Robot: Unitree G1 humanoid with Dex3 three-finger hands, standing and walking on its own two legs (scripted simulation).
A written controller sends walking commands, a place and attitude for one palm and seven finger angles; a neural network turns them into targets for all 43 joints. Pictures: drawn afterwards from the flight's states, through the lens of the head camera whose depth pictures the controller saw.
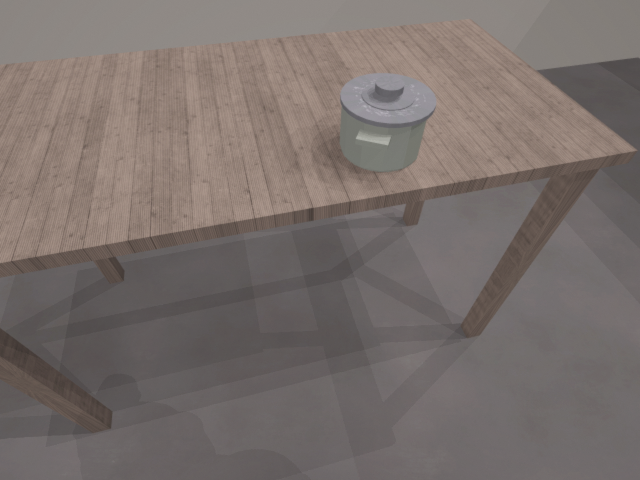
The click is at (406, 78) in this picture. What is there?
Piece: lid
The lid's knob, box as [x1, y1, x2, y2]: [375, 76, 403, 97]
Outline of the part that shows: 376,80 375,91 378,94 387,97 394,97 402,93 403,81 399,78 393,76 383,76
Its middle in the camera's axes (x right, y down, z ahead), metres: +0.11 -0.25 +0.63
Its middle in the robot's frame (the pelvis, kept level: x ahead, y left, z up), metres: +0.67 -0.07 +0.15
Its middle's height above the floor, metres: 0.92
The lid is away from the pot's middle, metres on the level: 0.00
